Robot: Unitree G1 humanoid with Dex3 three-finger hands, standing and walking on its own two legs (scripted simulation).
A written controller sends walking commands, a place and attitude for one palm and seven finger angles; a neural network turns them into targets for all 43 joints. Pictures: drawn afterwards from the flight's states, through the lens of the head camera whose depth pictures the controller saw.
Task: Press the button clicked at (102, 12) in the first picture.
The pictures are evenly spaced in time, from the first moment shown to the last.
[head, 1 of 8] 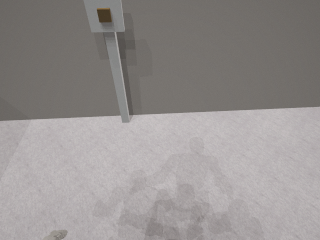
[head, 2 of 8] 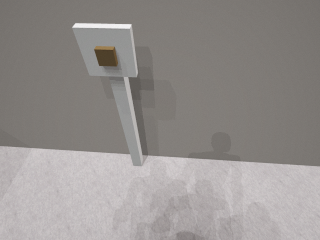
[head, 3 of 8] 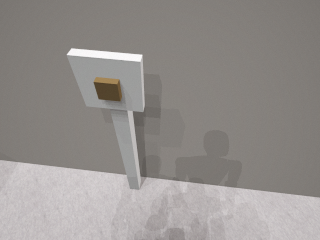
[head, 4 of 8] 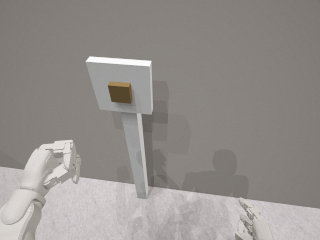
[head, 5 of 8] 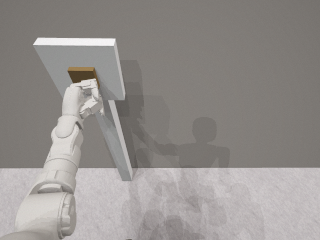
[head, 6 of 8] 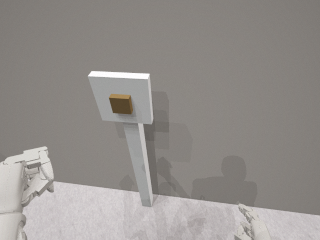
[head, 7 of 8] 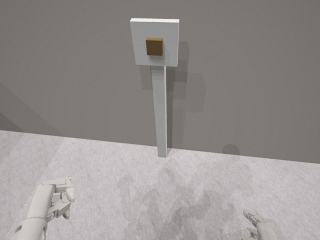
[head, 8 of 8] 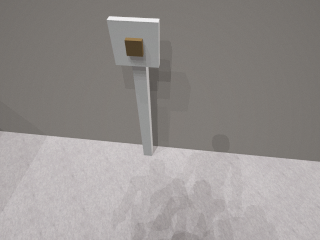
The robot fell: no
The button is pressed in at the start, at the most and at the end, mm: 0 11 0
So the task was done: yes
